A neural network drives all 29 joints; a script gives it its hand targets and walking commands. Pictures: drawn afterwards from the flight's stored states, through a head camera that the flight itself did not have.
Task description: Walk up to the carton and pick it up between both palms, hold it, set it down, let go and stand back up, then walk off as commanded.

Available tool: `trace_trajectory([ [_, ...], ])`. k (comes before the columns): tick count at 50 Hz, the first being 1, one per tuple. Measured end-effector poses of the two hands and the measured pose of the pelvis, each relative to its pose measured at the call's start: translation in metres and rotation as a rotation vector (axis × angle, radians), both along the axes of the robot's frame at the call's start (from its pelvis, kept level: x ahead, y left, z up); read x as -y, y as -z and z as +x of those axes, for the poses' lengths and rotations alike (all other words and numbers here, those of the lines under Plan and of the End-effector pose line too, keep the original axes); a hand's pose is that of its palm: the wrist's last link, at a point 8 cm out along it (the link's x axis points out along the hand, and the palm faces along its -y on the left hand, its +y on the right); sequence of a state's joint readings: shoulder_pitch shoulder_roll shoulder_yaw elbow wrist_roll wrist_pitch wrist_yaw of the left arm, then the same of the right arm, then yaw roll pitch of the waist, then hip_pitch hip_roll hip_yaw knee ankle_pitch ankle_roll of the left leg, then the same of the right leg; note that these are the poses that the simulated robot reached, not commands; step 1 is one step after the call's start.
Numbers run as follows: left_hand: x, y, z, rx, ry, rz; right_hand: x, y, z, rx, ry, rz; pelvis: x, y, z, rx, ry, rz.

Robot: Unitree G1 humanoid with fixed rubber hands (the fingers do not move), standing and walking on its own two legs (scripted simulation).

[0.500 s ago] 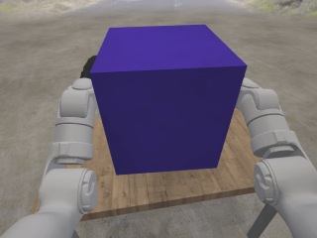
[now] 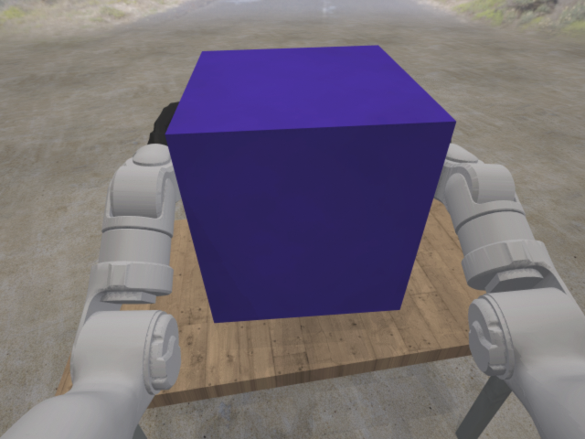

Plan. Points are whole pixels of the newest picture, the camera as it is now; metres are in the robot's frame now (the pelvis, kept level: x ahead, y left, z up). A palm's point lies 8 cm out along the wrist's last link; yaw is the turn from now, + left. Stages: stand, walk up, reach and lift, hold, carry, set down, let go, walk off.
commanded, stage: hold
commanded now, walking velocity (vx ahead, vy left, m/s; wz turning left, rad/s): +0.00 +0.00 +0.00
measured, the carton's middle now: (299, 178) +0.40 +0.00 +0.22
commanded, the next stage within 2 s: none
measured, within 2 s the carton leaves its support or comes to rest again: neither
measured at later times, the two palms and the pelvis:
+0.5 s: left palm (163, 158) +0.38 +0.17 +0.27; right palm (432, 157) +0.38 -0.18 +0.26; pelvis +0.00 +0.00 +0.00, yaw +0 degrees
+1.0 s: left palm (163, 157) +0.38 +0.17 +0.27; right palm (432, 157) +0.38 -0.18 +0.26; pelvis +0.00 +0.00 +0.00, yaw +0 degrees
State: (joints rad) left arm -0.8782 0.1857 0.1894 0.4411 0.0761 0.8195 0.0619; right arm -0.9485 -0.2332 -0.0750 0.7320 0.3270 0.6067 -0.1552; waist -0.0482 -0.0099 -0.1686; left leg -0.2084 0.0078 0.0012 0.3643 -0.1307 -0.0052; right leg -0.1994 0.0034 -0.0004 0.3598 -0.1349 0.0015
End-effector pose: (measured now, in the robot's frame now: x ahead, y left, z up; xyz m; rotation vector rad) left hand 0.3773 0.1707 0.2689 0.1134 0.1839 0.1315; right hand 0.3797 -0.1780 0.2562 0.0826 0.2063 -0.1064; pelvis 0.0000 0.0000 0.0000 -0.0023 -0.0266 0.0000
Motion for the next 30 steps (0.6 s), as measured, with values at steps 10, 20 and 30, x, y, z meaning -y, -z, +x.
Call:
trace_trajectory([
  [10,0.0,-0.0003,-0.0005,0.001,0.0,0.0,0.0,-0.0003,-0.0005,0.0,0.0,0.0,0.0,0.0,-0.0003,0.0,0.0,0.0],
  [20,0.0,-0.0006,-0.0011,0.002,0.0,0.0,-0.0001,-0.0006,-0.0011,0.0,0.0,0.0,0.0,0.0,-0.0007,0.001,0.0,0.0],
  [30,-0.0001,-0.0007,-0.0009,0.002,0.0,0.0,-0.0002,-0.0008,-0.0009,0.0,0.0,0.0,0.0,0.0,-0.0005,0.001,0.0,0.0],
])
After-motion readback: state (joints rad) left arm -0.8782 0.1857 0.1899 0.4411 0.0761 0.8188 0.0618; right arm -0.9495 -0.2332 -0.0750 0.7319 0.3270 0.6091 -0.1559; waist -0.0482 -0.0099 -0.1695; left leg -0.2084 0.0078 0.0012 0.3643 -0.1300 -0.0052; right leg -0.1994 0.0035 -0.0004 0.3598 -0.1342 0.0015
